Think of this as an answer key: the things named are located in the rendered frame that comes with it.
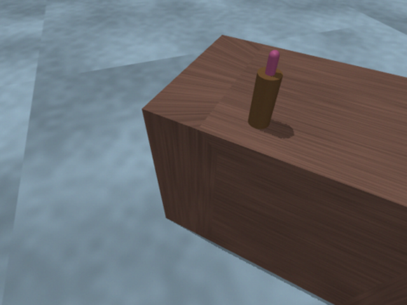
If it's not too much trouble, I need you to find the bottle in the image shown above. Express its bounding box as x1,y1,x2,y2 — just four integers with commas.
248,50,283,129

